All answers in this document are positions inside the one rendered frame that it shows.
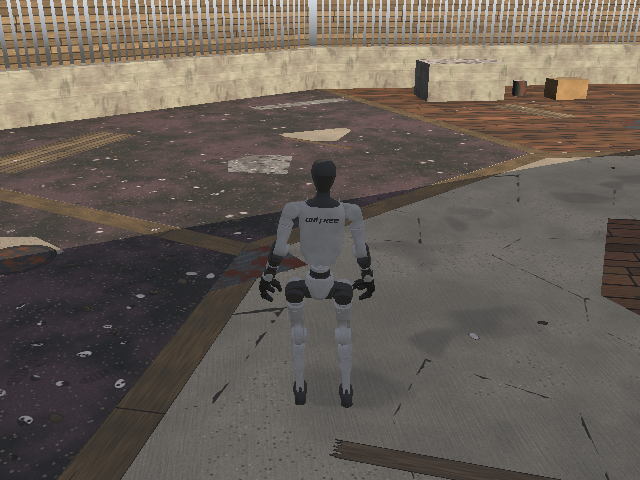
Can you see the humanoid robot head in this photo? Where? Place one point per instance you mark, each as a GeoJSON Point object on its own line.
{"type": "Point", "coordinates": [323, 174]}

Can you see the robot left upper arm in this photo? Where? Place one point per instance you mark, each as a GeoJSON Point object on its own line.
{"type": "Point", "coordinates": [290, 211]}

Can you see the robot right hand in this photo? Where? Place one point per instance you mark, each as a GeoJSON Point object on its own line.
{"type": "Point", "coordinates": [362, 285]}

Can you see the robot right forearm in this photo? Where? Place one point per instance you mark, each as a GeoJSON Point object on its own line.
{"type": "Point", "coordinates": [365, 266]}

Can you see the right robot thigh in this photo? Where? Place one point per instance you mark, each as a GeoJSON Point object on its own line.
{"type": "Point", "coordinates": [343, 297]}

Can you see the robot right upper arm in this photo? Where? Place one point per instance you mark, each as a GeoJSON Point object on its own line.
{"type": "Point", "coordinates": [353, 213]}

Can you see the robot left forearm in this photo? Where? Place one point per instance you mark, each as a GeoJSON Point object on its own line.
{"type": "Point", "coordinates": [272, 265]}

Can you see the robot left hand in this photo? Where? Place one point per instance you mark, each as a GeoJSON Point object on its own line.
{"type": "Point", "coordinates": [265, 285]}

